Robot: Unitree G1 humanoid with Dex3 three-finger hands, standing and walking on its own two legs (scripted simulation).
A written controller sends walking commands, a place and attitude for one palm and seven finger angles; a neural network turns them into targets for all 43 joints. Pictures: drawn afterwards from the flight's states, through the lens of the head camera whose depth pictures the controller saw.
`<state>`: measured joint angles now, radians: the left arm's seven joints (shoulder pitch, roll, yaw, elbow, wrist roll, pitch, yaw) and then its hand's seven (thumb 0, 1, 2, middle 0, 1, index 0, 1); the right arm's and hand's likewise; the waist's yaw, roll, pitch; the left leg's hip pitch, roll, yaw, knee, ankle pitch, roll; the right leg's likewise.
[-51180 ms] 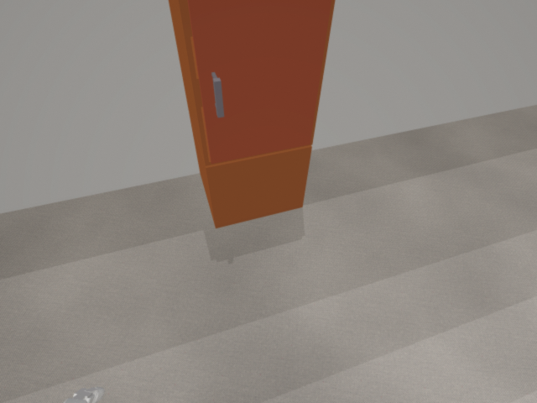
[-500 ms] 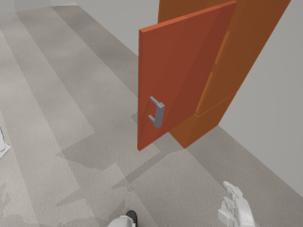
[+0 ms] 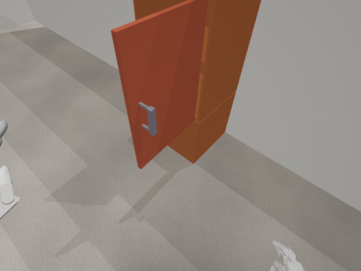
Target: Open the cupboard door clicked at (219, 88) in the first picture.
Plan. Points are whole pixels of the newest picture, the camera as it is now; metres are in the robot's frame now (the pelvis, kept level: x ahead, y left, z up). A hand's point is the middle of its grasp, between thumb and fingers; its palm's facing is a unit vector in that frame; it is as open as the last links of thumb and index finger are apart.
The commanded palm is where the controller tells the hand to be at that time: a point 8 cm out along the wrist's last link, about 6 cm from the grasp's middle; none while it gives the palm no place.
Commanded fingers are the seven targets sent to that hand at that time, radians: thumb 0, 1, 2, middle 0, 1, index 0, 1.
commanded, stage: stop stepping back and stand still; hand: left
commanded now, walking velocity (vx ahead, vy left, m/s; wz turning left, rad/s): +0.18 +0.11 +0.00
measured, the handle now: (147, 119) +0.60 +0.12 -0.05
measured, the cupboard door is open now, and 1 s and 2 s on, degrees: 92 92 92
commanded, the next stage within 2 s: let the arm hang, fingers relaxed in 1.16 s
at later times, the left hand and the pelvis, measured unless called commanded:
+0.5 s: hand (3, 196) +0.20 +0.27 +0.17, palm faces +0.43 -0.76 -0.49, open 7.4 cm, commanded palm +0.14 +0.31 +0.18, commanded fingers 0.00 0.90 0.90 -0.20 -0.30 -0.20 -0.30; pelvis +0.00 +0.01 +0.00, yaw -1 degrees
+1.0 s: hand out of the picture +0.18 +0.31 +0.16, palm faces +0.39 -0.79 -0.48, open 7.4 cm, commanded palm +0.12 +0.35 +0.18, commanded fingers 0.00 0.90 0.90 -0.20 -0.30 -0.20 -0.30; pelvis -0.02 +0.05 +0.01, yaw +0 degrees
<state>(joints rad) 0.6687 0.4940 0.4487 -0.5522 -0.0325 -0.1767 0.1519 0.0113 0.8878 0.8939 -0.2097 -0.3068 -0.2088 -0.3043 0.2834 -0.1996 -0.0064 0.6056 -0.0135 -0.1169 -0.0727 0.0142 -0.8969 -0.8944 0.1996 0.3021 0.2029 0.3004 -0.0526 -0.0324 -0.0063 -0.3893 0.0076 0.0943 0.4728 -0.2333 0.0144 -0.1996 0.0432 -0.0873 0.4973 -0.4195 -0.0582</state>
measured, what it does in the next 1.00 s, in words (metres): steps on the spot: left foot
